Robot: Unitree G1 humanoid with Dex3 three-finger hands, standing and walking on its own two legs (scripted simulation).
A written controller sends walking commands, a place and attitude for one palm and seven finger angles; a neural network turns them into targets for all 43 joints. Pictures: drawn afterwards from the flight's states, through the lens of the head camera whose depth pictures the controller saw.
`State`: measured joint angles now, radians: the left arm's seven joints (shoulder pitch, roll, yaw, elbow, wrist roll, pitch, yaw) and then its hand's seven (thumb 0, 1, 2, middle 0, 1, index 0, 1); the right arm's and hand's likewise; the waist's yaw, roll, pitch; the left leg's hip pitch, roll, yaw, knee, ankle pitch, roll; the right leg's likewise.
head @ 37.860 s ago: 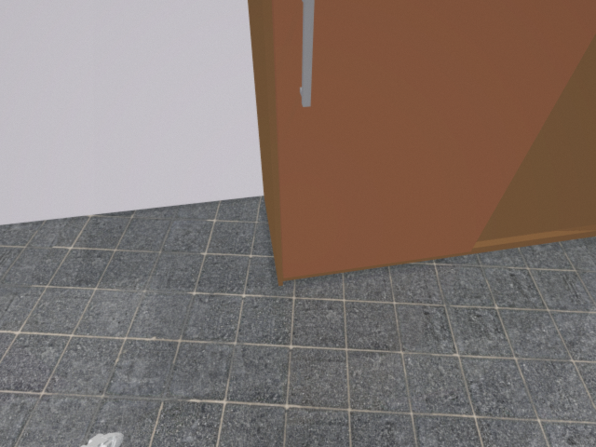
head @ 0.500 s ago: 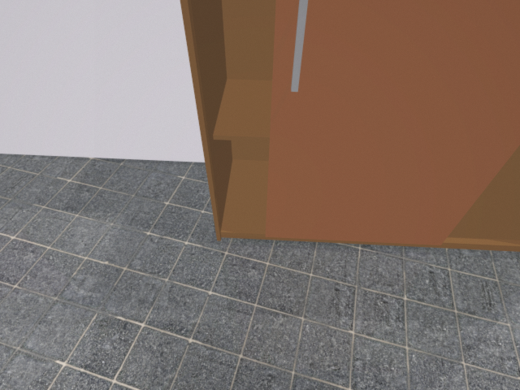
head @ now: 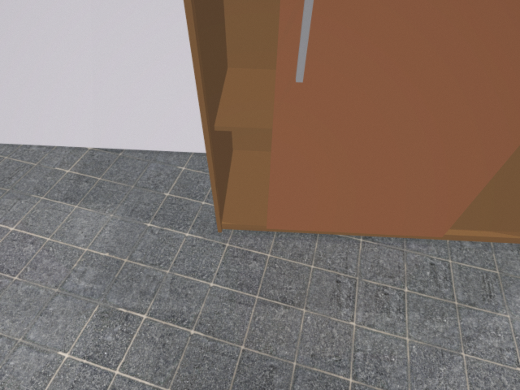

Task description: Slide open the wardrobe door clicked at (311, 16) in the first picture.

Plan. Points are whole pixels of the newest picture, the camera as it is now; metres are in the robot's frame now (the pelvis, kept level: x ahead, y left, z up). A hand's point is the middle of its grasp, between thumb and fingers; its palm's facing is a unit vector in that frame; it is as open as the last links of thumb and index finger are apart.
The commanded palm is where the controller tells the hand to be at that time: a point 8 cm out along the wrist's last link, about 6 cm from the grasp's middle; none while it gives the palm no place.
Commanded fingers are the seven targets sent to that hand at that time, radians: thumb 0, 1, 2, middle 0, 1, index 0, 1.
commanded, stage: look to check the result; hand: left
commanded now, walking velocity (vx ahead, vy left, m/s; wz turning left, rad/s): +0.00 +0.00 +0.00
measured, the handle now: (304, 33) +0.85 -0.06 +0.16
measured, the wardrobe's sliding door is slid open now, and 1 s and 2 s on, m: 0.21 0.21 0.21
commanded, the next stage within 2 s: walk to a spot facing it in 0.36 s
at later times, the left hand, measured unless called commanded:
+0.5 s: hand out of the picture +0.08 +0.22 -0.16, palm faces -0.02 -0.95 -0.30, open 7.4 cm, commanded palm none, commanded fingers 0.00 0.90 0.90 -0.20 -0.30 -0.20 -0.30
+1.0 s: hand out of the picture +0.07 +0.14 -0.18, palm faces -0.18 -0.95 -0.26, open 7.4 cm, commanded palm none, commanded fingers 0.00 0.90 0.90 -0.20 -0.30 -0.20 -0.30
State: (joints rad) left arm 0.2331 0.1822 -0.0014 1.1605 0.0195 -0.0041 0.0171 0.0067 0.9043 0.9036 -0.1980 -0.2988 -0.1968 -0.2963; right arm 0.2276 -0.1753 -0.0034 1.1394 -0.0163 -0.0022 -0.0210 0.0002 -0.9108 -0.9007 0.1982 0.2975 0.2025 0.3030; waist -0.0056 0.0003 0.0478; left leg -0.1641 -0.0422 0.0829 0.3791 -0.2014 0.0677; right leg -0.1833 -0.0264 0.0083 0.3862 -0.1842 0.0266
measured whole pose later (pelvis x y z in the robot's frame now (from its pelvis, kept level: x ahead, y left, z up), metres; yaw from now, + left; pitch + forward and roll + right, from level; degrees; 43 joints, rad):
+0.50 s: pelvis +0.01 -0.01 +0.00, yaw +0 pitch -1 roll +0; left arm 0.12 0.29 0.01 1.14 0.02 -0.02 0.00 0.01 0.90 0.90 -0.20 -0.30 -0.20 -0.30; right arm 0.12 -0.29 -0.01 1.14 -0.02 -0.01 -0.01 0.00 -0.91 -0.90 0.20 0.30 0.20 0.30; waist -0.01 0.00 0.05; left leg -0.12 -0.04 0.07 0.33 -0.19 0.06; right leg -0.14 -0.02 0.00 0.34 -0.18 0.02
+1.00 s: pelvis +0.00 -0.05 -0.02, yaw -13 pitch +0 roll +1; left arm 0.22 0.19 0.05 0.98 0.03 0.03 0.00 0.01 0.90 0.90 -0.20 -0.30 -0.20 -0.30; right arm 0.11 -0.23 -0.05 0.99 -0.01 0.07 -0.01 0.00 -0.91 -0.90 0.20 0.30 0.20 0.30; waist 0.03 0.03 0.14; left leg -0.42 0.04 0.05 1.07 -0.48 -0.03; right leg -0.32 0.04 0.03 0.62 -0.31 -0.04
